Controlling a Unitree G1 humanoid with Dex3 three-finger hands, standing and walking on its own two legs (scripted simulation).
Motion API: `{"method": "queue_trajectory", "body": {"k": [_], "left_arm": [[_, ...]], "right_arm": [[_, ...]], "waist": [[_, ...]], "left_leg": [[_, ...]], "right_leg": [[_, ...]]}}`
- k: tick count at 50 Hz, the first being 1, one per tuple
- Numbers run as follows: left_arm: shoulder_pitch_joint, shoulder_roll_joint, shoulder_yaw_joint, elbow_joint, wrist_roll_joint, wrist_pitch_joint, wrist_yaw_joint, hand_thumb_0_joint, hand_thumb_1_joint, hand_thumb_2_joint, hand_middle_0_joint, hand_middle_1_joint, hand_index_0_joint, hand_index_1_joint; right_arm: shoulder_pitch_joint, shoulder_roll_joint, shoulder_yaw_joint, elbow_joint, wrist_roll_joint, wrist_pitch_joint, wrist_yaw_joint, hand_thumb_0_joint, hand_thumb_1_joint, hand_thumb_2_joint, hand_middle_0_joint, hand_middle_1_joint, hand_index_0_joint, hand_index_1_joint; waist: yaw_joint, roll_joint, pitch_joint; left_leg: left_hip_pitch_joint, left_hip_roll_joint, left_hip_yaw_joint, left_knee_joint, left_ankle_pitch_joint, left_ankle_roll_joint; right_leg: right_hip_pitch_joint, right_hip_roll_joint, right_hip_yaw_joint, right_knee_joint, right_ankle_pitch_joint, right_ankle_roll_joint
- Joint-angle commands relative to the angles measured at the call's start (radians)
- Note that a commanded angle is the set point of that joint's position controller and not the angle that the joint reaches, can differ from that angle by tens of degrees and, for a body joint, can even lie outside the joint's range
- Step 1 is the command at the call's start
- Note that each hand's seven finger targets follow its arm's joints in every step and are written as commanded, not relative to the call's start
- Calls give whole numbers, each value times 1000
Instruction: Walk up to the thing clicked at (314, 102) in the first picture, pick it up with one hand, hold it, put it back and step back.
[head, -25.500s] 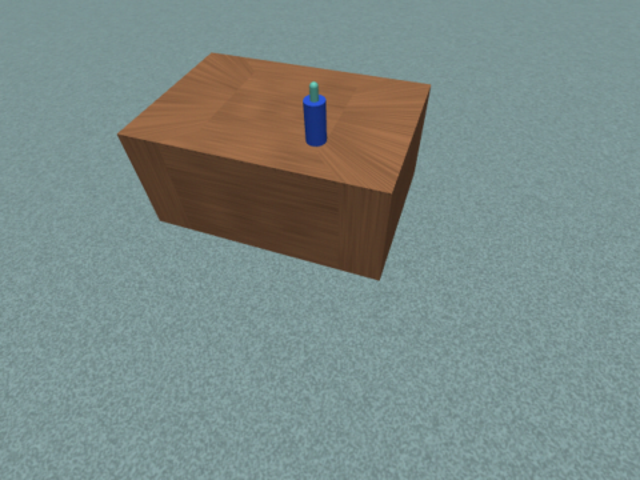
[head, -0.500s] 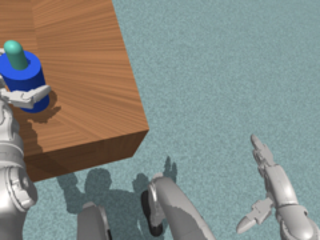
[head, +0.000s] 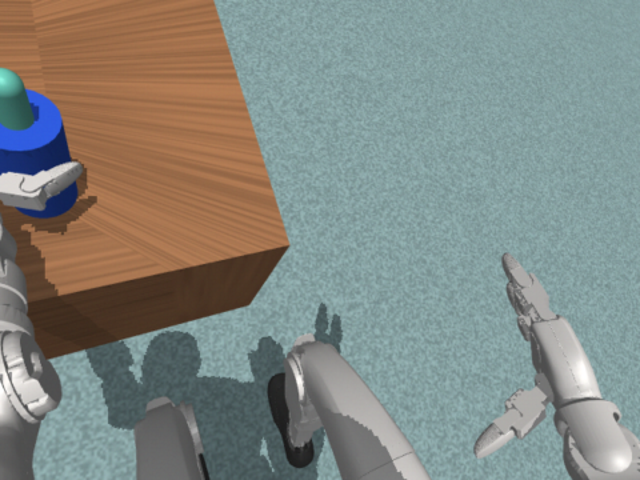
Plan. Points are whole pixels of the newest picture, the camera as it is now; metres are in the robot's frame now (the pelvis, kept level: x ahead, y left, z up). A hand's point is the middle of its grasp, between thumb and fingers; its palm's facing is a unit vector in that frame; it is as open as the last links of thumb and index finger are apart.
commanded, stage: open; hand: left
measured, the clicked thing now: (26, 145) +0.55 +0.17 -0.03
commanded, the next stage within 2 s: withdraw in 0.52 s
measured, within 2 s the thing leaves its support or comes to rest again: rests again in 1.12 s
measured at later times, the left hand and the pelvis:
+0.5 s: hand (4, 115) +0.57 +0.18 -0.01, palm faces +0.12 -0.99 +0.00, open 14.5 cm; pelvis -0.01 +0.01 +0.00, yaw +0 degrees
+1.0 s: hand out of the picture +0.59 +0.23 +0.06, palm faces +0.18 -0.98 +0.00, open 17.6 cm; pelvis +0.00 +0.00 +0.03, yaw +0 degrees
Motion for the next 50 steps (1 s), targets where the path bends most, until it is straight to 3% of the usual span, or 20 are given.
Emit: {"method": "queue_trajectory", "body": {"k": [1,4,5,8,9,15,16,18,20,24,28,32,34,35,38,41,43,46,48,50], "left_arm": [[-581,239,32,-309,-54,-130,-8,0,-57,836,-1177,-1115,-1212,-1087],[-589,277,43,-327,-52,-129,-11,0,-186,632,-1085,-981,-1114,-956],[-591,274,39,-325,-48,-128,-10,0,-235,640,-1005,-908,-1034,-892],[-555,228,8,-258,-40,-116,-12,0,-347,444,-776,-696,-798,-680],[-559,249,8,-256,-29,-113,-8,0,-377,385,-738,-641,-759,-623],[-512,185,-22,-115,-6,-82,-1,0,-496,210,-552,-430,-568,-415],[-532,226,-10,-160,-4,-84,2,0,-493,209,-530,-414,-544,-400],[-507,173,-24,-108,-5,-74,-5,0,-517,181,-495,-378,-511,-363],[-521,204,-13,-142,-5,-77,-4,0,-559,156,-463,-346,-476,-335],[-543,200,-15,-129,-1,-71,9,0,-588,87,-375,-258,-388,-246],[-549,195,-19,-129,8,-74,16,0,-611,29,-299,-189,-315,-174],[-542,218,-11,-119,14,-73,20,0,-611,28,-184,-132,-198,-121],[-547,247,4,-144,13,-73,21,0,-611,0,-132,-83,-145,-72],[-556,266,6,-158,18,-74,18,0,-611,0,-114,-63,-125,-53],[-568,343,44,-225,8,-68,6,0,-611,0,-96,-49,-107,-40],[-593,400,71,-321,-12,-55,-23,0,-611,0,-85,-29,-92,-23],[-614,441,86,-372,-13,-36,-43,0,-611,0,-78,-25,-80,-23],[-595,448,93,-324,-23,16,-68,0,-611,0,-76,-14,-77,-14],[-558,399,59,-257,-20,55,-89,0,-611,0,-67,-5,-71,-3],[-553,424,56,-214,-14,78,-112,0,-611,0,-62,-8,-72,0]], "right_arm": [[62,-202,-149,-185,14,-56,-32,0,528,-40,51,50,50,50],[55,-199,-152,-181,16,-57,-35,0,516,-43,51,50,51,50],[56,-198,-150,-185,17,-57,-36,0,527,-44,51,50,51,50],[55,-191,-142,-172,18,-58,-38,0,528,-44,52,51,51,51],[53,-197,-144,-182,18,-57,-39,0,528,-44,52,51,51,51],[95,-201,-143,-176,15,-46,-34,0,539,-42,52,51,52,51],[105,-205,-152,-179,14,-48,-33,0,538,-43,52,51,52,51],[110,-198,-152,-163,12,-48,-29,0,538,-42,52,51,52,51],[113,-198,-155,-166,12,-50,-27,0,532,-45,52,51,52,51],[74,-202,-160,-179,14,-54,-28,0,533,-44,52,51,52,51],[91,-196,-154,-177,10,-54,-29,0,533,-44,53,51,52,51],[89,-193,-143,-208,10,-54,-31,0,537,-44,52,51,51,51],[93,-214,-163,-242,12,-55,-36,0,538,-45,52,51,51,51],[120,-198,-143,-222,10,-49,-34,0,538,-46,52,51,52,51],[127,-211,-147,-268,16,-47,-38,0,534,-47,52,51,51,51],[172,-208,-140,-249,17,-38,-42,0,528,-49,52,51,51,51],[139,-200,-137,-271,20,-35,-44,0,525,-52,52,51,51,51],[140,-183,-114,-194,25,-18,-51,0,524,-52,52,51,51,51],[110,-175,-89,-187,23,-14,-53,0,529,-51,52,51,51,51],[82,-168,-70,-167,26,-10,-60,0,537,-49,52,51,51,51]], "waist": [[-9,436,-727],[-3,439,-739],[-4,430,-735],[-11,414,-688],[-8,402,-690],[-26,376,-597],[-21,398,-618],[-31,393,-605],[-22,395,-621],[-11,373,-593],[-20,398,-609],[-18,355,-610],[-21,359,-638],[-18,375,-638],[0,390,-693],[17,480,-745],[30,508,-801],[49,501,-701],[46,480,-639],[52,459,-604]], "left_leg": [[501,-20,-42,-202,403,-18],[448,-26,-26,-193,363,-9],[434,-28,-24,-196,343,-8],[413,-28,-23,-203,304,-8],[404,-28,-21,-203,293,-6],[456,-15,-47,-215,392,-20],[456,-16,-41,-206,405,-18],[469,-12,-48,-204,449,-22],[445,-16,-40,-200,430,-16],[408,-13,-47,-230,311,-20],[436,-9,-54,-236,333,-27],[370,-19,-38,-234,278,-17],[395,-17,-34,-236,281,-16],[387,-21,-29,-235,277,-15],[436,-20,-26,-245,310,-18],[554,-14,-27,-254,431,-32],[596,-16,-15,-253,488,-32],[590,-16,-8,-297,451,-31],[621,-8,-12,-327,452,-31],[648,1,-20,-349,471,-34]], "right_leg": [[426,40,32,-101,267,-40],[463,35,51,-103,256,-36],[470,34,55,-106,247,-35],[447,33,56,-119,215,-35],[449,33,57,-121,208,-34],[341,45,16,-121,243,-44],[364,45,20,-116,259,-43],[342,48,12,-111,281,-44],[366,46,20,-112,280,-42],[346,48,16,-121,181,-44],[334,49,12,-117,193,-46],[393,45,24,-130,180,-39],[413,45,28,-138,187,-38],[417,42,33,-140,185,-36],[473,41,39,-150,217,-36],[492,41,41,-151,286,-39],[553,38,57,-164,341,-39],[571,38,65,-207,314,-38],[550,40,61,-249,294,-40],[539,45,52,-271,291,-40]]}}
